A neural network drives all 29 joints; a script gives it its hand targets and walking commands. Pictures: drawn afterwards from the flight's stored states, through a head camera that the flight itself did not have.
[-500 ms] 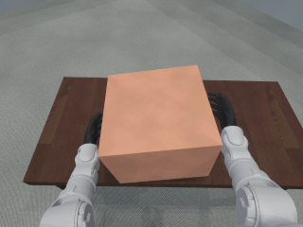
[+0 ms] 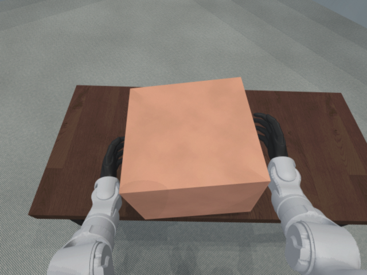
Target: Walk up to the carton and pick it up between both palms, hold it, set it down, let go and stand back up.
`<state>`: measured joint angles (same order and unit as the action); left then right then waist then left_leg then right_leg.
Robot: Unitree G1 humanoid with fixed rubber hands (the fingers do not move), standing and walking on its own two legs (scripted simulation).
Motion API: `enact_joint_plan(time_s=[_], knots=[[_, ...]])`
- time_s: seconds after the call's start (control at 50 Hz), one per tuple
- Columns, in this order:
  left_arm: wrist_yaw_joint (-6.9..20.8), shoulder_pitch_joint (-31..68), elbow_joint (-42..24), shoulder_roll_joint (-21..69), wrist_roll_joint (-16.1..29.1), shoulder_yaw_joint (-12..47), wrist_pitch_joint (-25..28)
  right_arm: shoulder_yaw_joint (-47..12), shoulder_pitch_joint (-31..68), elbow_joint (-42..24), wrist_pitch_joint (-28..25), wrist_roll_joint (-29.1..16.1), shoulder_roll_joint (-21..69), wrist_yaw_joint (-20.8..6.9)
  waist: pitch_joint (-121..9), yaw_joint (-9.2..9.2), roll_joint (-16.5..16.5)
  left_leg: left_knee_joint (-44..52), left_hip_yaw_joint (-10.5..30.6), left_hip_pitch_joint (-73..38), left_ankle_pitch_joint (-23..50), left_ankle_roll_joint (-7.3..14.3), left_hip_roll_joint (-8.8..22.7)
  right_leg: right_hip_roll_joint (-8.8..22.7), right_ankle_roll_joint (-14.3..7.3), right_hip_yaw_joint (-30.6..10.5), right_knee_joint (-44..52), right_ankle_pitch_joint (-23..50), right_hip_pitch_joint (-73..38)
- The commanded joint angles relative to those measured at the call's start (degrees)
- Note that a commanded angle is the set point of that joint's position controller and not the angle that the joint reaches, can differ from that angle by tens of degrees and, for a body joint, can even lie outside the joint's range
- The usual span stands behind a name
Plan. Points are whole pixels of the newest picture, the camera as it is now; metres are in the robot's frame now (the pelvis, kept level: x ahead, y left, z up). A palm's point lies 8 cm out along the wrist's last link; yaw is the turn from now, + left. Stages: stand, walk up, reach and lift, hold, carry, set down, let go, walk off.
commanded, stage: set down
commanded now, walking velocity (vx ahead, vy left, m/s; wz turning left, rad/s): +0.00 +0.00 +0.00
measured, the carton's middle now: (191, 150) +0.43 +0.00 -0.07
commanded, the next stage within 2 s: none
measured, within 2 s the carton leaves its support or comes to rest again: rests again in 0.76 s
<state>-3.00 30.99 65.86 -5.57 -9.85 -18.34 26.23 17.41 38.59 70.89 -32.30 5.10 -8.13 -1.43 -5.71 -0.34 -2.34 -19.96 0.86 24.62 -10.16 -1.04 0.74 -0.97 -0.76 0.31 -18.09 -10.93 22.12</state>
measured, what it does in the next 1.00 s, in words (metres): stands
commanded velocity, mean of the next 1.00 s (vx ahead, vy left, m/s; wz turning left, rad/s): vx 0.00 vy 0.00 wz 0.00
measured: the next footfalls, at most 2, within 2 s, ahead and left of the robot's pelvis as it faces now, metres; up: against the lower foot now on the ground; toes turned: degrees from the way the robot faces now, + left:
none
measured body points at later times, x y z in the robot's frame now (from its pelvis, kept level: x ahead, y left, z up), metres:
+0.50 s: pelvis +0.00 +0.00 +0.00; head +0.09 +0.02 +0.44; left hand +0.36 +0.20 -0.04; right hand +0.39 -0.19 +0.01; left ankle -0.02 +0.12 -0.74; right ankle -0.04 -0.11 -0.74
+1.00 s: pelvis -0.02 +0.00 -0.01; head +0.10 +0.02 +0.42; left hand +0.36 +0.20 -0.04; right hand +0.38 -0.20 -0.01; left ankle -0.02 +0.12 -0.74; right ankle -0.04 -0.11 -0.74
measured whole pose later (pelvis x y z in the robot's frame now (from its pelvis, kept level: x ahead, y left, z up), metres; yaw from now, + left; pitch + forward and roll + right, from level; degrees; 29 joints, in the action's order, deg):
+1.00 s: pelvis -0.02 +0.00 -0.01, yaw +0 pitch +21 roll -1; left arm -3.4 37.3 73.0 -6.6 -8.9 -18.4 36.9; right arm 22.9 40.6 73.3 -36.0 6.5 -9.1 -3.1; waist -6.8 -0.3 -1.6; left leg -25.3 0.5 35.8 -10.2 -1.0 0.8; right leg -1.0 -0.6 0.3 -23.3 -10.8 33.3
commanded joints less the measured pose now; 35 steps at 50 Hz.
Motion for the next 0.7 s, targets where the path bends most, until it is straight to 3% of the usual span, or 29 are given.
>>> enact_joint_plan(time_s=[0.0, 0.42, 0.68], knots=[[6.7, 34.2, -3.9, 25.9, 0.9, 12.6, 7.2, -11.9, 23.5, 2.1, 0.4, 10.0, 30.4, -6.8, -26.6, -3.89, 4.8, -5.7, -5.4, -6.4, 27.4, -2.9, 0.8, 0.4, 0.7, 2.3, -3.1, 19.5, -3.3], [7.1, 30.8, 1.5, 24.2, -0.3, 9.4, 9.4, -9.7, 22.5, 5.8, -0.9, 11.9, 28.5, -7.6, -23.0, -3.86, 4.1, -6.3, -5.2, -1.9, 22.8, -2.4, 1.1, 0.7, 0.7, 2.5, -4.4, 15.3, -0.3], [7.0, 28.8, 4.7, 21.9, -0.7, 7.5, 10.2, -9.4, 23.1, 6.0, -1.3, 11.5, 26.6, -8.4, -23.0, -5.21, 4.0, -7.0, -5.1, 1.9, 18.5, -1.8, 0.8, 1.0, 0.5, 2.1, -6.1, 10.2, 3.0]])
